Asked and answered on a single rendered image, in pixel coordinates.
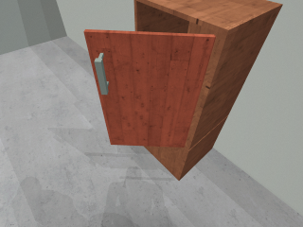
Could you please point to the cupboard door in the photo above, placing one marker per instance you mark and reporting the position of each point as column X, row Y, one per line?
column 155, row 79

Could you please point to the handle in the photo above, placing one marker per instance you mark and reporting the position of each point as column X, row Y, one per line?
column 102, row 81

